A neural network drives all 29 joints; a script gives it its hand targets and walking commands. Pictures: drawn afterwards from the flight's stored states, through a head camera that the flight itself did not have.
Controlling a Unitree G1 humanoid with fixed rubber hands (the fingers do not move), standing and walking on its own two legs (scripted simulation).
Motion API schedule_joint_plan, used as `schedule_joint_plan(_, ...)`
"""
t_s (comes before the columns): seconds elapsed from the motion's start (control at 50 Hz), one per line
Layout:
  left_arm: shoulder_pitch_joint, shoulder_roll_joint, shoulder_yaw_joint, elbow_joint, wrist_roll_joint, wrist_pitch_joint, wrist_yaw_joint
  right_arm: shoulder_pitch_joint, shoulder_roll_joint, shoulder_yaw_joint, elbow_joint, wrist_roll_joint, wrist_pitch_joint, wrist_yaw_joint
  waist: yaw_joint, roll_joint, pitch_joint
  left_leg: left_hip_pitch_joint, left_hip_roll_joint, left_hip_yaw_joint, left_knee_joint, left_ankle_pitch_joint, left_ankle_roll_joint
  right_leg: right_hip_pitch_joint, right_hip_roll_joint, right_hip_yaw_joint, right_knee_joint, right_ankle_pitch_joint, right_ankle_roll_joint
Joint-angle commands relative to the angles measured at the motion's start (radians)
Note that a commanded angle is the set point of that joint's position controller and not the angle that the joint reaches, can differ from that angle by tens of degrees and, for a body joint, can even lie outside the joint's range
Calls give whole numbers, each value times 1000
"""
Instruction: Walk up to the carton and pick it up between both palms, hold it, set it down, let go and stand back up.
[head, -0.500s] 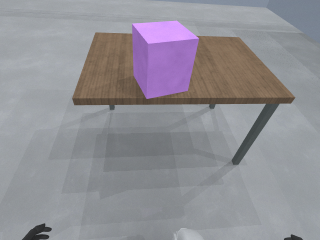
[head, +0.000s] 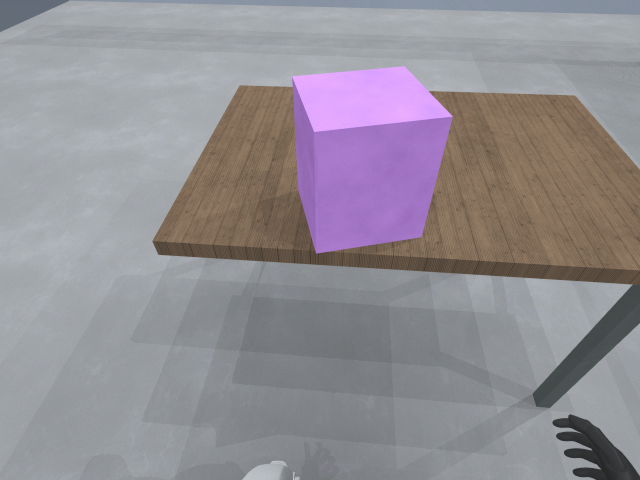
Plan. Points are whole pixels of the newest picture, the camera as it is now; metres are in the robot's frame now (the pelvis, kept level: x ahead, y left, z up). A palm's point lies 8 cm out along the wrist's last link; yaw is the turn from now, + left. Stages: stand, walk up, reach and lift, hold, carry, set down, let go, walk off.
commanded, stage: walk up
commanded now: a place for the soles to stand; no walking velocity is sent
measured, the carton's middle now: (359, 160) +0.66 +0.00 +0.08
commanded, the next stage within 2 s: none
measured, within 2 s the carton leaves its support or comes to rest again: neither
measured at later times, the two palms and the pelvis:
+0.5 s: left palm (207, 357) +0.30 +0.21 -0.03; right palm out of the picture +0.23 -0.43 -0.06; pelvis +0.13 -0.10 +0.01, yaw +0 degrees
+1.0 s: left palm (163, 354) +0.29 +0.27 -0.02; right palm out of the picture +0.30 -0.40 -0.04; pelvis +0.17 -0.08 +0.05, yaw +4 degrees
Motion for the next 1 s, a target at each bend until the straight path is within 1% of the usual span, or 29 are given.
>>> schedule_joint_plan(0.0,-183,220,68,-196,0,-4,-3,166,-316,-102,-32,-29,-10,-54,-175,11,-16,407,483,-916,-697,-616,312,-575,31,146,282,-7,-34)
schedule_joint_plan(0.1,-83,177,59,-140,10,-32,-12,64,-293,-84,-36,-39,-33,-56,-112,165,12,239,396,-599,-534,-104,246,-405,2,151,94,80,-21)
schedule_joint_plan(0.12,-67,160,52,-128,7,-30,-16,70,-286,-74,-34,-41,-32,-51,-106,159,-12,214,345,-475,-520,-33,215,-342,24,89,43,102,-23)
schedule_joint_plan(0.16,-100,132,42,-121,-10,-26,-17,14,-260,-54,-44,-30,-28,-43,-94,232,17,99,265,-313,-463,173,161,-197,32,45,-104,209,-22)
schedule_joint_plan(0.18,-83,117,36,-110,-21,-26,-12,-38,-236,-47,-52,-25,-21,-38,-65,250,-22,40,219,-228,-394,265,111,-55,49,38,-228,293,-24)
schedule_joint_plan(0.2,-5,112,41,-73,-25,-24,-7,-76,-224,-43,-63,-15,-9,-31,-16,282,-77,-33,192,-152,-311,214,64,128,70,-7,-328,446,-15)
schedule_joint_plan(0.22,33,148,57,-40,-17,-24,3,-80,-173,-26,-68,-5,3,-27,9,174,-103,-99,174,-131,-184,102,19,242,84,20,-384,497,-6)
schedule_joint_plan(0.24,-6,204,72,-32,-14,-23,9,11,-137,-4,-42,2,10,-23,-20,33,-140,-109,118,-86,-49,34,-1,302,42,58,-447,500,-29)
schedule_joint_plan(0.26,-40,280,89,-55,-17,-25,18,48,-115,9,-44,13,11,-19,-24,-90,-170,-173,80,-69,85,-102,-41,275,-138,334,-506,468,-109)
schedule_joint_plan(0.28,-90,305,79,-90,-31,-34,25,99,-141,0,-40,32,28,-20,-52,-136,-198,-103,43,-108,133,-350,-68,150,-302,639,-676,289,-221)
schedule_joint_plan(0.3,-172,270,60,-90,-31,-35,30,93,-196,-24,-23,33,56,-23,-76,-59,-141,12,91,-154,191,-355,-60,22,-294,606,-723,101,-266)
schedule_joint_plan(0.34,-233,267,63,-66,-21,-28,37,125,-206,-34,11,30,65,-26,-90,-118,-108,47,91,-158,105,-336,-28,-24,-230,490,-695,-33,-230)
schedule_joint_plan(0.4,-354,269,43,-75,-28,-7,35,200,-228,-39,83,38,61,-14,-154,-181,-100,230,78,-116,-145,-126,-4,-154,-163,334,-596,44,-144)
schedule_joint_plan(0.42,-355,243,28,-68,-27,-7,34,209,-231,-46,95,32,59,-13,-168,-156,-102,279,61,-130,-224,-79,7,-184,-146,296,-549,92,-116)
schedule_joint_plan(0.44,-355,220,17,-55,-32,-10,30,175,-245,-49,104,15,59,-11,-154,-100,-98,257,101,-210,-332,-101,26,-170,-127,233,-485,95,-93)
schedule_joint_plan(0.46,-351,217,13,-52,-46,-12,26,104,-253,-52,90,7,57,-2,-126,-58,-23,126,145,-315,-425,-126,42,-134,-57,137,-452,70,-64)
schedule_joint_plan(0.48,-347,206,17,-40,-56,-10,27,19,-238,-44,85,14,49,3,-88,-51,6,-9,144,-359,-422,-153,44,-29,-11,122,-467,113,-51)
schedule_joint_plan(0.5,-339,210,13,-25,-52,-14,27,-11,-232,-39,100,18,43,5,-71,-49,-21,-44,129,-311,-367,-126,17,67,-48,170,-537,154,-63)
schedule_joint_plan(0.52,-326,235,23,0,-40,-24,30,19,-200,-37,117,16,45,6,-77,-132,-55,18,73,-202,-291,-106,-16,70,-124,286,-596,129,-84)
schedule_joint_plan(0.56,-317,250,18,26,-32,-37,34,55,-207,-42,153,14,46,-9,-112,-153,-103,181,53,-167,-260,37,-29,37,-199,328,-564,523,-145)
schedule_joint_plan(0.6,-331,212,-1,51,-39,-48,28,59,-201,-36,194,12,31,-10,-118,-97,-175,263,95,-170,-296,244,-26,99,-149,150,-458,879,-132)
schedule_joint_plan(0.62,-328,205,-7,60,-40,-46,28,60,-207,-37,202,15,28,-8,-110,-72,-213,253,101,-189,-283,344,-16,166,-123,80,-416,937,-109)
schedule_joint_plan(0.68,-309,222,-3,84,-43,-36,31,25,-185,-33,231,21,44,-6,-96,-129,-265,293,97,-168,-281,350,-14,209,-140,80,-424,955,-124)
schedule_joint_plan(0.74,-364,239,3,104,-36,-18,33,-4,-197,-32,255,27,63,0,-100,-158,-206,259,86,-160,-287,305,-13,163,-143,54,-467,744,-118)
schedule_joint_plan(0.76,-366,228,1,106,-35,-15,33,-24,-193,-26,271,27,66,2,-89,-113,-172,263,88,-173,-325,295,-10,142,-143,59,-486,652,-114)
schedule_joint_plan(0.8,-397,231,-4,120,-41,-5,33,-23,-206,-29,294,23,69,3,-103,-122,-137,267,98,-184,-382,284,-3,104,-126,47,-505,517,-101)
schedule_joint_plan(0.84,-381,211,-9,134,-48,-6,32,-77,-230,-30,307,17,65,6,-84,-4,-120,218,136,-267,-451,277,31,131,-67,15,-481,462,-68)
schedule_joint_plan(0.88,-400,208,-9,151,-51,-6,33,-128,-222,-22,312,23,61,11,-77,23,-55,132,147,-296,-500,201,37,146,-37,14,-502,368,-65)
schedule_joint_plan(0.98,-381,204,-4,220,-53,-25,27,-169,-221,-24,350,16,49,19,-86,104,-95,191,134,-268,-521,305,30,224,-42,8,-527,566,-53)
